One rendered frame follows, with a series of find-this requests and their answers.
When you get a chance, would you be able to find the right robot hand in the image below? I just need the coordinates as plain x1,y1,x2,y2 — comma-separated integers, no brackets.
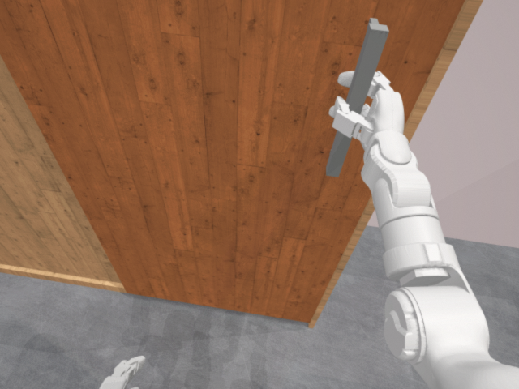
328,71,405,151

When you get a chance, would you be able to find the handle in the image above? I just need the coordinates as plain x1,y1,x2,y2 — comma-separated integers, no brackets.
326,18,389,177

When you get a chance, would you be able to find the robot right forearm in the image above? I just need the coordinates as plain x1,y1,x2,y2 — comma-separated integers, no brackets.
361,130,489,348

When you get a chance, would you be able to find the left robot hand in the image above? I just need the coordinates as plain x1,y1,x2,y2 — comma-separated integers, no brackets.
99,356,145,389

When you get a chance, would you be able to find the wardrobe door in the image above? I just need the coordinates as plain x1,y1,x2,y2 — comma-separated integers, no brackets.
0,55,122,283
0,0,465,323

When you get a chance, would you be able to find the robot right upper arm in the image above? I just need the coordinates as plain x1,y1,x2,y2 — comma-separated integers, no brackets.
384,286,519,389

